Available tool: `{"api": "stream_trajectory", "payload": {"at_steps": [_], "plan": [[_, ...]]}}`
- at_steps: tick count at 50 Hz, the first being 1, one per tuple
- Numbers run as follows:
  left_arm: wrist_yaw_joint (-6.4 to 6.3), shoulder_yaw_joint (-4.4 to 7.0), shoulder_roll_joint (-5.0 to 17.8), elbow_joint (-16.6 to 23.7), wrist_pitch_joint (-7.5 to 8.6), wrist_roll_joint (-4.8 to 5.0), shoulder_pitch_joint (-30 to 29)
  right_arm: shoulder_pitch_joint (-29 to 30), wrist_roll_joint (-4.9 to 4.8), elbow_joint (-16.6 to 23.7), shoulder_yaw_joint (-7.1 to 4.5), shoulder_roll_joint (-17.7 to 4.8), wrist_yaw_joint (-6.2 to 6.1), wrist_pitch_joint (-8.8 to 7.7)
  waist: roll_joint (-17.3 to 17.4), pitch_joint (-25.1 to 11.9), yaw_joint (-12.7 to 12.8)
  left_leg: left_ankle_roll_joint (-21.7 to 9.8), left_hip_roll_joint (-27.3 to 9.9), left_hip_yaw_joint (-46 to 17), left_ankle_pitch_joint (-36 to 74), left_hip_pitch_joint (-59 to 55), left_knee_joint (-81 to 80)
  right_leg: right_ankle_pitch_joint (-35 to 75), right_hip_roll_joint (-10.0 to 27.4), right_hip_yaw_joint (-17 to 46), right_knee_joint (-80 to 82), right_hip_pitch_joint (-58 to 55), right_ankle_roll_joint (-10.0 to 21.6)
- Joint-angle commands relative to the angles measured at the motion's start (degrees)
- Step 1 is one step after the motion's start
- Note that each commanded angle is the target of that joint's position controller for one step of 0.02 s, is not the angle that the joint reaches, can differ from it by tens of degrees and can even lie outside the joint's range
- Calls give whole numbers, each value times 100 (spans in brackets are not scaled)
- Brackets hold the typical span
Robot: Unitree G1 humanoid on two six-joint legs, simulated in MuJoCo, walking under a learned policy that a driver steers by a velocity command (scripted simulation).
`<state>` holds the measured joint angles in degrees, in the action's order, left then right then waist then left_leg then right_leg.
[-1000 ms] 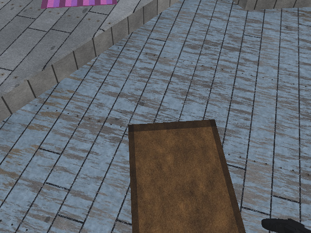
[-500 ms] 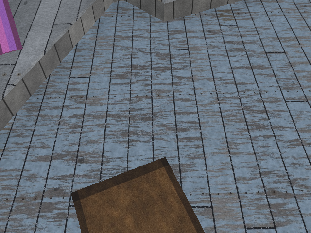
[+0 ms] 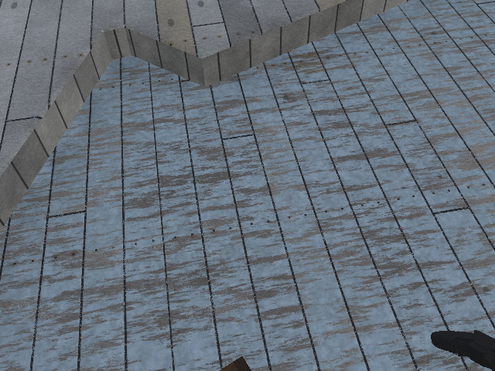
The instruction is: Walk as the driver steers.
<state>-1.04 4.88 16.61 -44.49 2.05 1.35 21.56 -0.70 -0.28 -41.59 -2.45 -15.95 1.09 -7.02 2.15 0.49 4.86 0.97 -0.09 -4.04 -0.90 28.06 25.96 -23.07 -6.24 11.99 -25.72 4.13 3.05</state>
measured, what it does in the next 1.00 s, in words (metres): walks ahead, turning right: left foot, then right foot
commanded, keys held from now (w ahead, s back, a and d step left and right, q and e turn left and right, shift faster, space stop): w+e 0.56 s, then w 0.12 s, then w+q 0.28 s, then q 0.04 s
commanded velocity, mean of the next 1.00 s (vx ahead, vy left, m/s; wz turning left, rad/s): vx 0.50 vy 0.00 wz -0.36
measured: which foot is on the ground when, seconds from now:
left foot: up 0.00-0.00, down 0.02-0.56, up 0.58-1.00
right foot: down 0.00-0.04, up 0.06-0.52, down 0.54-1.00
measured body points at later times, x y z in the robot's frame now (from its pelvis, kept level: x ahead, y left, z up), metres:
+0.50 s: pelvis +0.25 -0.03 +0.00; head +0.29 -0.05 +0.44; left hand +0.55 +0.12 -0.07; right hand +0.18 -0.32 -0.13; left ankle +0.14 +0.13 -0.73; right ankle +0.36 -0.18 -0.71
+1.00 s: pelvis +0.52 -0.13 +0.00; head +0.54 -0.15 +0.45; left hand +0.67 +0.12 -0.11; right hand +0.61 -0.42 -0.10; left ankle +0.74 -0.07 -0.70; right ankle +0.36 -0.17 -0.73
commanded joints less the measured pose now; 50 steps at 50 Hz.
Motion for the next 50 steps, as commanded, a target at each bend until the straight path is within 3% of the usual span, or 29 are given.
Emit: {"api": "stream_trajectory", "payload": {"at_steps": [1,2,3,4,5,6,7,9,10,13,18,22,24,25,26,27,28,29,30,31,32,33,35,37,42,44,48,50], "plan": [[6,32,388,480,55,-74,-321,-1245,110,134,-410,-1124,-68,-159,-594,-1065,-1000,-569,-728,-518,-364,-2614,-38,1963,871,728,-1493,926,393],[7,-78,30,624,108,41,370,-1984,203,-2,-552,-1634,-97,-92,927,-1958,-885,-1457,-2063,-2775,-1409,-4768,-286,189,37,-111,-3454,2844,-54],[3,-66,381,628,133,94,525,-2048,57,-60,-491,-1314,-47,-38,1512,-1930,-848,-1648,-2495,-4178,-2670,-4928,-796,-1146,292,-153,-4448,3871,-129],[6,59,857,594,103,103,86,-1745,9,52,-365,-847,-64,-3,792,-1119,-954,-1388,-2274,-3448,-3079,-4235,-911,-662,598,-112,-4866,4190,-157],[0,83,901,664,61,45,-300,-1446,36,105,-308,-697,-81,51,366,-608,-914,-1183,-2039,-2614,-2534,-3503,-969,-225,803,-347,-4879,4114,-188],[9,96,826,731,43,-32,-567,-1215,61,81,-253,-545,-78,86,165,-173,-828,-1067,-1728,-1929,-1893,-2821,-1156,80,956,-411,-4583,3966,-186],[39,108,722,781,19,-12,-528,-1096,107,50,-224,-510,-91,80,425,-56,-650,-1053,-1643,-1562,-1484,-2426,-1279,313,1130,-408,-4404,3740,-190],[72,76,478,773,-47,21,-496,-1078,84,-25,-229,-447,-82,46,392,11,-609,-1025,-1371,-856,-974,-2082,-1558,512,1231,-573,-4218,3485,-197],[77,54,392,865,-77,45,-514,-1071,81,-63,-271,-617,-82,19,515,23,-529,-1144,-1504,-736,-834,-1987,-1667,630,1300,-589,-4070,3527,-242],[104,31,347,1006,-88,-4,-810,-1154,70,-163,-336,-752,-95,3,172,77,-579,-1232,-1530,-129,-61,-2228,-1765,1189,1344,-598,-3411,3824,-353],[280,-57,180,1219,3,-9,-1627,-1352,18,-306,-377,-951,-135,106,101,236,-887,-1006,-1375,844,445,-2483,-1738,2435,1223,-1054,-1838,3511,-269],[407,-57,214,1483,1,18,-2121,-1627,-90,-451,-436,-1150,-137,235,133,420,-972,-877,-1599,1129,901,-3071,-1518,2058,1087,-1346,-1184,3441,-56],[434,30,385,1534,-24,-12,-1976,-1591,-145,-448,-486,-1312,-160,308,285,232,-756,-765,-1632,1347,2570,-3312,-920,1468,792,-1622,-1039,2950,165],[426,115,541,1485,-49,-27,-1644,-1575,-170,-436,-514,-1402,-182,348,382,-25,-522,-705,-1604,1460,3548,-3355,-309,1188,565,-1782,-1009,2424,303],[399,256,765,1290,-70,-16,-865,-1496,-193,-413,-509,-1409,-204,391,318,-437,-50,-581,-1468,1629,3999,-3127,718,1359,307,-1897,-702,1383,496],[305,450,1123,1012,-116,-2,167,-1522,-137,-361,-435,-1241,-233,383,63,-950,442,-357,-1264,1704,3186,-2076,2180,1628,332,-1528,-517,-327,741],[209,569,1819,960,-115,52,336,-1926,146,-27,-183,-481,-178,290,-1497,-1378,-1,0,-423,1595,-1700,578,4342,1188,1871,1286,-382,-2419,1604],[238,444,1626,1185,-5,16,393,-1731,31,78,-108,-567,-98,58,-1409,-2417,100,11,150,175,-3426,1503,5420,250,2653,3668,647,-2970,2246],[275,291,1142,1070,74,-50,278,-1182,-227,168,-230,-994,-26,-53,-870,-1747,272,-96,-203,-90,-2875,2017,5458,462,2493,2823,837,-2574,1845],[276,226,968,1025,119,-40,22,-1056,-241,202,-186,-926,-20,-106,-677,-1116,82,-188,-448,-6,-2397,1946,5006,873,2280,2024,825,-1753,1620],[269,157,789,1046,135,-46,-399,-1032,-98,124,-188,-891,-63,-106,-313,-710,-172,-162,-676,28,-2055,1597,4509,1513,2055,1420,846,-889,1421],[255,86,634,1103,153,-121,-690,-1138,-13,68,-221,-919,-78,-48,-392,-517,-388,-125,-818,7,-1808,1173,4211,2115,1925,1052,993,-240,1368],[232,66,623,1076,211,-156,-885,-1428,-6,-39,-218,-836,-53,93,-513,-459,-611,2,-885,57,-1669,715,3902,2801,1847,659,1218,350,1418],[199,72,698,928,278,-145,-818,-1346,1,-76,-174,-666,-60,212,-446,-288,-608,115,-892,158,-1229,768,3515,3015,1750,119,1454,626,1354],[128,46,734,611,333,-179,-577,-636,-56,63,-85,-454,3,227,-473,94,-288,83,-769,209,645,914,1863,2688,1516,-814,1742,520,946],[123,58,802,480,349,-171,-438,-302,-98,169,-54,-394,54,205,-478,239,-120,6,-630,278,1006,857,1345,2474,1607,-981,1841,360,863],[115,93,844,205,281,-126,-187,110,-118,426,-44,-391,191,192,-420,450,49,-217,-452,253,666,1299,786,2756,1941,-1169,1613,-592,773],[57,100,871,183,181,-126,-328,63,-35,516,-62,-406,279,171,-484,398,-69,-355,-263,465,170,1148,581,4183,1973,-1345,1063,-868,613]]}}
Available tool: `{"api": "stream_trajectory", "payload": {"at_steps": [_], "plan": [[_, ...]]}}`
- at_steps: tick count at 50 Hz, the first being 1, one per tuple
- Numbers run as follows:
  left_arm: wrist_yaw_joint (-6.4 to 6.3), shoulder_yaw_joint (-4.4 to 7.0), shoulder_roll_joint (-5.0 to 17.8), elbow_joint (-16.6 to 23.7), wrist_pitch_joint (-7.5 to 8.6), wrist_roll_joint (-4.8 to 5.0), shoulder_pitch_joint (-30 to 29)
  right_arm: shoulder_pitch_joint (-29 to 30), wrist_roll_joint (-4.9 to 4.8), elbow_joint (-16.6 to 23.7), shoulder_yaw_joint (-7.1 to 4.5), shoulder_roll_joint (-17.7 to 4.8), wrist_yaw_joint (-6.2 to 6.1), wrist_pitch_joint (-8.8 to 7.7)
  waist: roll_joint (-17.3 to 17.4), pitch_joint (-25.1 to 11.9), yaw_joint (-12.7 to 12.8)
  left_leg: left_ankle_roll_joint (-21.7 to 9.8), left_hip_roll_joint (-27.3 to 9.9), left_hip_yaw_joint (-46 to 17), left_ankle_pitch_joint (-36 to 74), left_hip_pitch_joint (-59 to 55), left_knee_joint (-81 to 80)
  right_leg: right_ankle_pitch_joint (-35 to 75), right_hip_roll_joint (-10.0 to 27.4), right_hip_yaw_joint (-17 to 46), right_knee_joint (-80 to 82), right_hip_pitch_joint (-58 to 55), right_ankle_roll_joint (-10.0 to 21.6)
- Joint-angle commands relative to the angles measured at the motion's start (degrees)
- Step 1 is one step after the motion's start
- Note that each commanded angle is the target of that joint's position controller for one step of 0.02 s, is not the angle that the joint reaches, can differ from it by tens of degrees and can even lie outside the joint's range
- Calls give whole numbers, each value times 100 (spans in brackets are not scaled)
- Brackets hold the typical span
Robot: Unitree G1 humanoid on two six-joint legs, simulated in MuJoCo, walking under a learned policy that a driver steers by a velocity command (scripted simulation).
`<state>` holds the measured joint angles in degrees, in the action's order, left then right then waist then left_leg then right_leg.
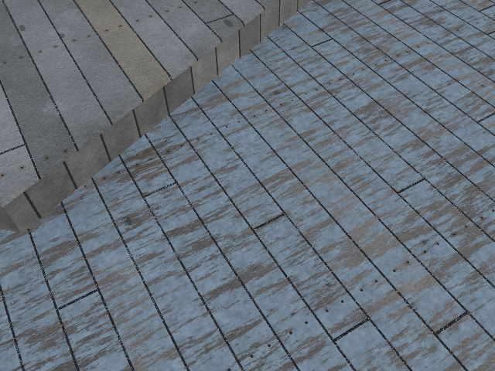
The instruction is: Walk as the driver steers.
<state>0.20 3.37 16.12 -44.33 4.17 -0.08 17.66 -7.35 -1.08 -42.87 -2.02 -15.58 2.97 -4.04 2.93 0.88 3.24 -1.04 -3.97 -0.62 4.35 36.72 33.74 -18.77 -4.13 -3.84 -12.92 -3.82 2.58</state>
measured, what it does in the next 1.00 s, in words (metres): walks ahead, turning left: left foot, then right foot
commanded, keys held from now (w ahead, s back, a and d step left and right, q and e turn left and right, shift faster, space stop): q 1.00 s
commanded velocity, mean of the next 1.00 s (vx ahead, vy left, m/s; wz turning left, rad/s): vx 0.10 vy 0.00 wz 0.54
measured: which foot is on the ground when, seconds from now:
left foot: up 0.00-0.06, down 0.08-0.54, up 0.56-0.92, down 0.94-1.00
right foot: down 0.00-0.06, up 0.08-0.52, down 0.54-0.94, up 0.96-1.00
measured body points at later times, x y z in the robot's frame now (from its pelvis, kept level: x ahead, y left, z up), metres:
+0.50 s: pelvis +0.18 +0.01 +0.00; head +0.21 +0.02 +0.45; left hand +0.26 +0.32 -0.10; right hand +0.40 -0.23 -0.09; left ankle +0.19 +0.12 -0.73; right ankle +0.28 -0.11 -0.72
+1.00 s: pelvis +0.19 +0.03 +0.00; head +0.21 +0.06 +0.44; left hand +0.14 +0.35 -0.11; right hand +0.48 -0.11 -0.08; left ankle +0.13 +0.11 -0.74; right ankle +0.26 -0.11 -0.70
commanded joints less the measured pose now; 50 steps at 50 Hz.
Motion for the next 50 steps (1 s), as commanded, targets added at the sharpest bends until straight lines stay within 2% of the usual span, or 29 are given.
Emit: {"api": "stream_trajectory", "payload": {"at_steps": [1,3,4,5,6,7,9,11,15,19,23,25,26,27,28,29,30,31,32,34,36,39,43,45,46,47,48,49,50], "plan": [[-122,270,1009,204,-84,24,-39,517,87,654,-158,-553,120,-132,-715,141,-45,-229,322,317,-632,-56,-195,4895,1716,158,-675,-169,544],[-236,266,1070,298,-188,35,-217,-677,117,413,-376,-948,95,-137,-774,-644,-667,-448,802,586,-461,-1619,-463,6133,1404,-99,-2378,60,213],[-277,202,951,396,-161,-28,-107,-1303,125,361,-499,-1332,10,-118,-333,-1182,-952,-771,234,-228,1183,-3154,-486,4637,1111,-222,-3929,1146,-115],[-170,-28,213,578,-43,-235,804,-1278,188,479,-560,-1902,-44,-99,1280,-2079,-307,-2086,-1582,-2942,3309,-5543,-95,-1215,-32,-28,-6392,3632,-610],[-72,-5,726,456,62,-136,605,-1537,141,598,-472,-1435,-71,-50,678,-3183,-824,-2424,-1792,-3896,2986,-6100,-511,-1958,-129,1100,-7241,4032,-632],[-28,62,954,631,85,96,13,-1213,129,685,-418,-1226,-104,10,352,-2587,-921,-2111,-1507,-3064,2610,-5650,-605,-1566,251,1263,-7181,4381,-535],[-123,45,903,783,10,5,-577,-638,21,777,-346,-964,-190,138,-412,-1190,-652,-1704,-1041,-2256,1929,-3835,-995,-1003,589,993,-6334,4443,-526],[-171,69,860,826,-162,-35,-389,-389,136,863,-352,-1004,-225,204,-135,-768,-261,-1653,-794,-2048,1661,-2562,-1376,-803,649,959,-5719,3749,-563],[-274,-5,598,676,-262,-91,-174,-229,113,873,-445,-1206,-310,272,90,-969,-121,-1509,-520,-1622,2113,-1927,-1324,-244,483,801,-4387,3238,-787],[-248,9,592,747,-343,-44,-607,-112,30,933,-457,-1198,-433,483,286,-1029,-238,-1152,-242,-1794,53,-1738,-1330,493,339,897,-3587,2982,-819],[-171,56,629,872,-252,0,-944,-192,45,968,-459,-1151,-453,596,622,-785,-384,-1025,-217,-2378,-868,-1993,-1165,331,206,997,-2612,2833,-710],[-134,112,659,818,-157,15,-739,-111,1,1010,-439,-1076,-454,621,690,-778,-228,-865,-125,-2590,-622,-2166,-837,678,205,959,-1563,2349,-567],[-135,165,763,765,-119,-1,-580,-133,-28,1025,-409,-963,-460,630,611,-760,-168,-665,64,-2536,-905,-2013,-574,1221,451,1029,-912,1852,-428],[-179,258,1156,824,-131,-100,-511,-403,33,1046,-321,-666,-445,626,-220,-965,-328,-353,459,-2030,-2372,-1502,354,1734,1608,1928,-751,1155,6],[-185,352,1494,758,-223,-288,-628,-508,16,1235,-313,-632,-426,578,-1951,-644,-593,-16,1315,-868,-3986,-328,1361,2900,2566,3260,-529,1014,959],[-184,299,1177,854,-222,-267,-646,-604,114,1130,-452,-1137,-408,520,-1695,-713,-431,246,919,-789,-4127,-87,2707,3119,2883,3529,-553,1058,1387],[-209,220,892,919,-227,-215,-789,-633,38,989,-548,-1332,-397,546,-1205,-668,-431,341,800,-784,-3757,-108,3232,3066,2567,2890,-692,1161,1212],[-223,190,761,948,-252,-138,-980,-707,12,862,-561,-1244,-425,627,-930,-564,-497,463,716,-694,-3453,-104,3466,2881,2180,2318,-791,1212,943],[-242,171,703,954,-273,-59,-1074,-680,18,862,-538,-1133,-445,696,-936,-472,-464,554,661,-627,-3186,12,3645,2831,2025,2003,-812,1207,834],[-278,176,738,914,-340,-74,-1025,-512,-24,956,-443,-819,-417,752,-1057,-351,-377,655,591,-320,-2863,-52,3388,2906,1765,1436,-713,1279,803],[-309,224,812,854,-402,-104,-858,-209,-45,1119,-393,-681,-395,741,-1260,-430,-197,705,487,-155,-2772,-66,2814,2942,1820,1252,-695,962,897],[-293,315,997,819,-449,-70,-873,-49,-13,1247,-345,-597,-321,728,-1398,-621,-107,645,307,24,-2786,-669,1878,2983,1992,1007,-725,922,953],[-203,390,1137,750,-443,41,-930,-145,-13,1278,-407,-722,-230,773,-1487,-631,-129,416,335,320,-2600,-1361,812,2811,2176,840,-843,1016,902],[-189,401,1143,713,-436,148,-1060,-445,-10,1187,-446,-693,-186,784,-1391,-605,-356,155,450,503,-1897,-1953,-260,2549,2121,631,-1187,1197,657],[-182,374,1010,628,-422,178,-925,-660,8,1100,-494,-750,-207,780,-1205,-624,-427,-29,569,467,-1418,-2500,-824,2127,1961,409,-1552,1494,374],[-155,321,764,546,-409,74,-667,-841,13,1098,-598,-1071,-265,761,-320,-644,-396,-317,63,-407,-191,-3350,-1191,1089,1583,-103,-2518,2348,-131],[-127,166,382,823,-408,-274,-752,-841,59,1284,-708,-1743,-360,729,1613,-581,-229,-1212,-1503,-2544,2058,-4025,-1090,-1892,754,-401,-4305,4100,-733],[-194,253,682,982,-373,-154,-1343,-1028,297,1297,-661,-1627,-290,591,1215,-952,-777,-2026,-1881,-2999,1626,-3502,-1346,-2143,489,551,-5259,4297,-739],[-227,319,867,951,-395,-9,-1431,-797,304,1240,-596,-1465,-275,488,719,-662,-636,-1800,-1521,-2467,1045,-3291,-1420,-1681,607,732,-5574,4344,-670]]}}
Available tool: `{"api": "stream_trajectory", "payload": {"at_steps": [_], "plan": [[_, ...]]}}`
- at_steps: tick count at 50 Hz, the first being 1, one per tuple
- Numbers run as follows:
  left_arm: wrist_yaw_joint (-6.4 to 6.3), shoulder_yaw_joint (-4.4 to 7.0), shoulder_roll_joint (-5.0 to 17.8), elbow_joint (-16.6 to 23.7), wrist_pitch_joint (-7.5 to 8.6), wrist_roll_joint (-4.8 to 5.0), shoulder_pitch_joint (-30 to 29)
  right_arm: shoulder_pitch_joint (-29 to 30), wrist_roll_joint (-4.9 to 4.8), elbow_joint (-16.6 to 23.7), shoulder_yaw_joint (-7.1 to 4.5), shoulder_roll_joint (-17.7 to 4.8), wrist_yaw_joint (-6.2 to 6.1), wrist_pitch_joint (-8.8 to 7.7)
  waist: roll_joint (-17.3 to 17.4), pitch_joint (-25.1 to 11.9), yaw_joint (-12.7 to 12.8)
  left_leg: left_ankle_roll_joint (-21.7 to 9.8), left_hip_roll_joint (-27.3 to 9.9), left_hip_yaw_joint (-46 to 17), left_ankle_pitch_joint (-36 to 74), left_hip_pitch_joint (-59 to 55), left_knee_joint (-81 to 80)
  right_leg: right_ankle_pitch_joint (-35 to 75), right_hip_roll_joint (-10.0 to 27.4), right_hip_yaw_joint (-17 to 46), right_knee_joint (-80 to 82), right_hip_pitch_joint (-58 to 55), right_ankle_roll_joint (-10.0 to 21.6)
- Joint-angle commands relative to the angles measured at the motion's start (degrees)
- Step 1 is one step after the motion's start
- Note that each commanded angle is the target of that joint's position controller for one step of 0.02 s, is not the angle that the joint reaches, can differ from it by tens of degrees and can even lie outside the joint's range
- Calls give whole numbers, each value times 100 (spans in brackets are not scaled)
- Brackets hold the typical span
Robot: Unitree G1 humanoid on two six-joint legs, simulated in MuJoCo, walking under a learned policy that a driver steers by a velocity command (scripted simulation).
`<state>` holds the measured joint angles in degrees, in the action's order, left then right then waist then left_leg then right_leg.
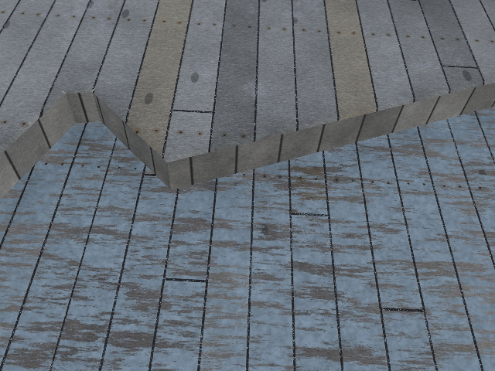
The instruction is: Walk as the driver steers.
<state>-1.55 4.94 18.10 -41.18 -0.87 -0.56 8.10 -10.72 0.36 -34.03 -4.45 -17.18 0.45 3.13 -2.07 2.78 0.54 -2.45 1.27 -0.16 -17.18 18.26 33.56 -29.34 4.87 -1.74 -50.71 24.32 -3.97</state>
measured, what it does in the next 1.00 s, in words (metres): steps on the spot: right foot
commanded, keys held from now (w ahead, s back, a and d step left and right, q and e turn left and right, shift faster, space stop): q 0.08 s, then no key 0.92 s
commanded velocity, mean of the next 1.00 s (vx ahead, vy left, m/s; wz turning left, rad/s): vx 0.00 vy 0.00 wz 0.19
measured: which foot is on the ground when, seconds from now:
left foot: down 0.00-1.00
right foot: up 0.00-0.34, down 0.36-1.00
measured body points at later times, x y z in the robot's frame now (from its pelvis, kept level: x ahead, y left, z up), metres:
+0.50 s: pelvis +0.01 -0.02 +0.01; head +0.02 -0.03 +0.46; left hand +0.12 +0.26 -0.09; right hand +0.19 -0.25 -0.10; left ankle +0.01 +0.10 -0.73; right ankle +0.03 -0.14 -0.73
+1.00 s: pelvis +0.02 -0.04 +0.01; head +0.03 -0.04 +0.46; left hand +0.11 +0.23 -0.11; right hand +0.16 -0.28 -0.12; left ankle +0.01 +0.10 -0.73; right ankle +0.03 -0.14 -0.73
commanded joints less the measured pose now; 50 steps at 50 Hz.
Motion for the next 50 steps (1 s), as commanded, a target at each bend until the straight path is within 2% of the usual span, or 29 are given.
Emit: {"api": "stream_trajectory", "payload": {"at_steps": [1,2,3,5,7,9,14,16,17,18,19,20,21,22,23,25,30,34,50], "plan": [[-85,193,680,552,90,47,-383,-131,41,332,-318,-1136,-62,-268,1008,-674,-186,-1299,-1685,-2128,2747,-1300,-1379,-92,-235,580,-1691,1560,31],[-126,210,669,458,68,6,-318,76,-64,361,-254,-964,-102,-256,908,-646,-117,-1084,-1488,-1947,2603,-1238,-1352,228,-205,610,-1567,1528,11],[-132,221,661,439,62,-29,-218,221,-102,375,-218,-931,-140,-228,941,-658,-26,-1036,-1357,-1816,2788,-1043,-1342,506,-274,582,-1576,1315,-41],[-84,193,537,376,85,14,-62,220,-49,365,-174,-848,-196,-202,962,-848,34,-1043,-1250,-1687,2914,-1051,-1325,833,-398,518,-1456,1054,-97],[-60,133,419,346,84,51,-93,159,-41,314,-150,-795,-227,-210,948,-894,-31,-1014,-1198,-1633,2789,-1200,-1289,990,-388,494,-814,940,-125],[-27,74,319,371,82,49,-220,108,-36,252,-148,-815,-242,-198,1008,-883,-125,-1005,-1186,-1682,2489,-1186,-1256,1033,-361,494,-190,666,-129],[64,53,384,414,106,98,-253,158,3,147,-115,-844,-149,-156,1119,-644,-251,-1095,-1227,-2030,1906,-712,-1219,773,-392,407,877,-187,-21],[104,38,325,388,147,103,-123,276,-35,98,-55,-740,-121,-155,1049,-600,-136,-1009,-1149,-2123,1900,-643,-1082,1042,-417,368,1641,-591,64],[130,18,245,331,181,80,37,362,-72,73,-10,-643,-117,-159,972,-600,16,-869,-1027,-2077,1833,-523,-986,1642,-448,306,2419,-1028,140],[142,2,262,326,216,-1,107,224,-66,4,40,-508,-116,-191,795,-634,50,-609,-862,-2031,1532,-340,-955,2452,-309,468,2981,-1537,242],[117,43,574,376,236,-91,210,26,51,-28,89,-355,-118,-242,254,-796,-80,-258,-533,-1721,857,-66,-558,3593,357,1049,2961,-2055,455],[116,65,782,316,235,-120,-86,-315,64,-66,84,-277,-100,-286,-716,-774,-551,45,9,-1006,-53,-71,-437,3749,712,1413,2803,-1727,984],[144,-34,381,388,251,-85,-300,-183,141,-118,81,-407,-120,-283,-739,-770,-416,262,-86,-882,-37,-530,-552,2935,753,1549,2992,-1254,1236],[166,-80,244,406,267,-84,-361,-11,117,-155,28,-535,-127,-263,-592,-626,-308,276,-69,-880,176,-559,-587,2285,481,1325,3013,-1186,1051],[166,-63,329,381,280,-73,-334,107,99,-176,20,-506,-140,-229,-523,-535,-231,245,-54,-886,362,-521,-583,1940,273,1142,2963,-1177,845],[150,-84,348,343,335,-50,-218,144,73,-171,30,-436,-142,-174,-416,-378,-154,189,-111,-993,665,-464,-664,1798,148,1001,2900,-1134,681],[95,-140,264,300,312,-25,-35,26,46,-348,33,-304,-149,-233,38,-374,-43,194,-141,-1054,938,-402,-738,1904,-11,833,2690,-1304,660],[102,-173,214,261,291,-14,-34,-80,40,-478,21,-272,-183,-255,242,-376,-28,242,-165,-1083,1091,-460,-765,1967,-87,776,2633,-1341,669],[146,-250,157,-311,321,19,84,-326,24,-983,2,-259,-338,-237,193,-269,-61,341,-204,-1059,1405,-829,-812,2051,-198,728,2819,-1250,688]]}}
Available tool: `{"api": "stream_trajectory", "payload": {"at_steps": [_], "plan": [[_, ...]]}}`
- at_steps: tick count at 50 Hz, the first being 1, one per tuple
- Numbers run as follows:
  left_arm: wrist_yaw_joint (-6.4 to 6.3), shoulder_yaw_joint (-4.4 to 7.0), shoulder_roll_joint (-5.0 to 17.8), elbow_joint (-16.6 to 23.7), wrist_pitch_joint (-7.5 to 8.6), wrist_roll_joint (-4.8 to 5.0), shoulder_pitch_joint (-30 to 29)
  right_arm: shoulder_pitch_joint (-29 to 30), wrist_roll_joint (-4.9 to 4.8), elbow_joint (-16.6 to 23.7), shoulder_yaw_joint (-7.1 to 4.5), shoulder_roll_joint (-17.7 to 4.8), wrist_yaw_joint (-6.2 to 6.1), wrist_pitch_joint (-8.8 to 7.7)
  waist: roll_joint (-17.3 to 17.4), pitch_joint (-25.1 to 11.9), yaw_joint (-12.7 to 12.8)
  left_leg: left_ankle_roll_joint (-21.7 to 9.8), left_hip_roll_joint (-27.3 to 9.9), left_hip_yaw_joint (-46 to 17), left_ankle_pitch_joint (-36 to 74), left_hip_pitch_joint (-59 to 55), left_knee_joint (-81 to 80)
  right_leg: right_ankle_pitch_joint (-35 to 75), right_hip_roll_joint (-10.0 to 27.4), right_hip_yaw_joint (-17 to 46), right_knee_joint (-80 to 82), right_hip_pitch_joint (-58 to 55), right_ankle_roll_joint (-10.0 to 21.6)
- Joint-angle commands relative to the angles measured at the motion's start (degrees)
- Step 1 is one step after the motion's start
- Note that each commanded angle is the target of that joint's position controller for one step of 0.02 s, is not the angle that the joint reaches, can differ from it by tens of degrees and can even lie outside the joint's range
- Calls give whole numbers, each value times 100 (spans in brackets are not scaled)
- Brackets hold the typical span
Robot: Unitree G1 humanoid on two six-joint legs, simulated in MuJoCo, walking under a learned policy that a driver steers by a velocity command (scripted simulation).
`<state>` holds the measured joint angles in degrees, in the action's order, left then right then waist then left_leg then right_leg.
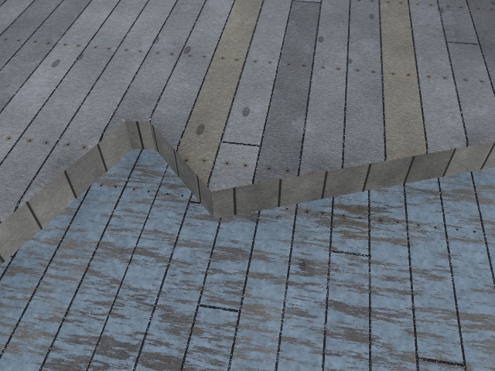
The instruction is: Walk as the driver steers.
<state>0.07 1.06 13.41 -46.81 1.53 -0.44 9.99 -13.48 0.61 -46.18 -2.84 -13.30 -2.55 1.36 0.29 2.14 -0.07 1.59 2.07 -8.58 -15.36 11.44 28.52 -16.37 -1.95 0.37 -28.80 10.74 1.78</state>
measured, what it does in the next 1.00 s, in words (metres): walks ahead: left foot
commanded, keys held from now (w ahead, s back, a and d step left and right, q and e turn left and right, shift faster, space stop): no key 0.38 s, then w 0.62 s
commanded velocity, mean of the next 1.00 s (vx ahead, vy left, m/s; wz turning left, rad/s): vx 0.20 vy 0.00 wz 0.00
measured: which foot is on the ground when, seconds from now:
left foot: down 0.00-0.42, up 0.44-0.70, down 0.72-1.00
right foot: down 0.00-0.72, up 0.74-1.00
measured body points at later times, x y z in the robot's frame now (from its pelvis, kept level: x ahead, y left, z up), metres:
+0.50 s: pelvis +0.01 -0.01 +0.00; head +0.01 -0.01 +0.45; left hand +0.07 +0.26 -0.14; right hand +0.06 -0.28 -0.14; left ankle +0.00 +0.13 -0.73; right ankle -0.01 -0.10 -0.74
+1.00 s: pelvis +0.17 +0.06 +0.01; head +0.18 +0.08 +0.46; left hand +0.32 +0.32 -0.11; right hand +0.13 -0.19 -0.13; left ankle +0.09 +0.15 -0.74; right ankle +0.30 -0.11 -0.67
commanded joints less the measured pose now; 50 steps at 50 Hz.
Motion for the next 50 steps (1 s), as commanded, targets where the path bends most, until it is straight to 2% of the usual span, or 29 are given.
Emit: {"api": "stream_trajectory", "payload": {"at_steps": [1,19,20,21,22,23,24,25,26,28,31,33,34,35,36,37,38,39,40,42,43,46,48,50], "plan": [[-18,135,632,202,81,9,-93,-54,-3,190,-158,-643,-43,-58,-47,-194,2,-56,-283,-210,1226,-161,-317,751,483,523,648,107,117],[-69,80,727,-616,40,34,113,-111,-33,-739,-129,-615,-95,-95,-54,-66,58,32,-263,-59,1150,-175,-536,780,469,587,909,-35,196],[-82,73,710,-689,30,32,202,-191,-36,-824,-108,-547,-99,-92,-114,-189,63,26,-179,51,719,-204,-504,145,445,599,1013,-96,220],[-104,92,776,-729,11,55,237,-171,-58,-863,-97,-510,-104,-92,-240,-105,94,4,-44,223,107,-40,-322,-853,464,720,1170,-56,303],[-130,159,997,-752,-11,96,313,-80,-92,-837,-101,-528,-104,-113,-526,36,166,-20,131,475,-607,362,120,-1878,663,1092,1405,-62,506],[-153,214,1185,-788,-17,126,473,98,-118,-741,-94,-557,-88,-172,-816,229,244,-54,125,637,-943,928,594,-2723,1171,1798,1781,-123,805],[-178,270,1327,-812,7,135,599,357,-143,-609,-76,-581,-53,-273,-945,503,329,-100,-104,667,-941,1294,1081,-3006,1723,2507,2117,16,1126],[-197,296,1355,-819,59,103,672,503,-177,-545,-82,-612,-4,-370,-912,686,363,-147,-329,564,-1043,1702,1614,-2813,2043,2895,2297,-10,1344],[-194,301,1299,-811,120,81,712,504,-198,-548,-100,-649,49,-445,-814,720,361,-194,-493,480,-1259,2135,2097,-2457,2194,3027,2330,-268,1452],[-172,291,1169,-725,189,161,638,393,-220,-600,-113,-649,150,-566,-524,594,256,-290,-709,495,-1222,2483,2078,-1837,2091,2671,2276,-726,1334],[-142,322,1250,-660,172,217,548,526,-205,-635,-74,-487,240,-690,-547,277,210,-257,-536,900,-597,1397,860,-777,1498,1554,2116,-420,1034],[-118,340,1328,-652,110,266,489,134,-218,-833,-87,-458,279,-698,-546,119,-41,-199,-247,1276,357,161,49,-652,1247,1086,1826,277,951],[-103,319,1268,-655,93,261,526,-189,-219,-987,-124,-511,272,-671,-477,35,-178,-169,-85,1386,539,-481,-67,-710,1143,982,1559,682,889],[-82,256,1101,-651,102,231,533,-608,-242,-1131,-178,-605,243,-638,-390,-76,-377,-211,-43,1347,416,-1073,-153,-742,1015,879,1180,1038,771],[-41,145,781,-592,145,168,415,-1098,-263,-1215,-246,-814,195,-630,26,-176,-633,-410,-553,597,6,-1706,-524,-517,694,491,107,1551,493],[0,1,297,-379,222,49,346,-1645,-211,-1238,-330,-1359,150,-621,1456,-515,-701,-998,-1896,-1509,-985,-2285,-1340,-1029,159,-229,-2071,2421,61],[-22,82,561,-187,318,216,248,-1784,-85,-1313,-334,-1538,261,-705,1554,-391,-655,-1738,-2570,-3342,-2318,-2059,-2030,-1675,-78,234,-3279,3232,101],[-15,158,937,-173,392,345,211,-1182,-106,-1137,-224,-1220,310,-793,853,184,-416,-1690,-2499,-2985,-2671,-1729,-2074,-1232,380,521,-3810,3717,226],[20,190,1029,-221,439,362,239,-790,-106,-1003,-128,-917,344,-838,723,392,-276,-1444,-2162,-2270,-2143,-1525,-2093,-617,592,510,-3837,3748,304],[33,245,1013,-302,459,200,220,-448,-90,-871,-33,-714,384,-816,479,393,-117,-1097,-1676,-1148,-607,-1279,-2149,193,860,401,-3390,3456,264],[71,239,907,-296,439,179,191,-518,-59,-894,-7,-693,376,-786,612,342,-89,-1043,-1564,-789,-30,-1145,-2185,474,919,322,-3210,3243,194],[105,208,688,-188,366,125,-128,-912,-42,-1015,-5,-764,297,-737,400,291,-171,-1166,-1374,-157,1327,-1146,-2237,1014,898,70,-2685,3296,-65],[99,159,559,25,355,118,-616,-961,-46,-1017,-4,-836,233,-702,322,388,-253,-1187,-1294,133,1732,-983,-2302,1370,831,-26,-1889,3231,-191],[118,108,459,185,369,139,-1060,-1061,-59,-1027,-5,-889,189,-690,384,449,-365,-1150,-1195,369,1738,-790,-2412,1848,694,-169,-1092,2869,-225]]}}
